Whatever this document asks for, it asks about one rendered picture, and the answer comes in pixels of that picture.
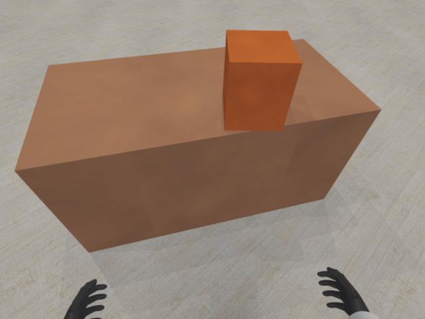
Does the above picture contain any carton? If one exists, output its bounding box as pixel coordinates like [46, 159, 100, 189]
[222, 30, 303, 131]

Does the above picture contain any robot left hand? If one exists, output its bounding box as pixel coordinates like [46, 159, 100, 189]
[64, 279, 107, 319]

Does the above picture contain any pedestal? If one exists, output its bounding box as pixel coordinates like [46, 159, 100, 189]
[15, 39, 381, 253]

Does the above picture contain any robot right hand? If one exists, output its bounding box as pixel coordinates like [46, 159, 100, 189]
[317, 267, 369, 316]

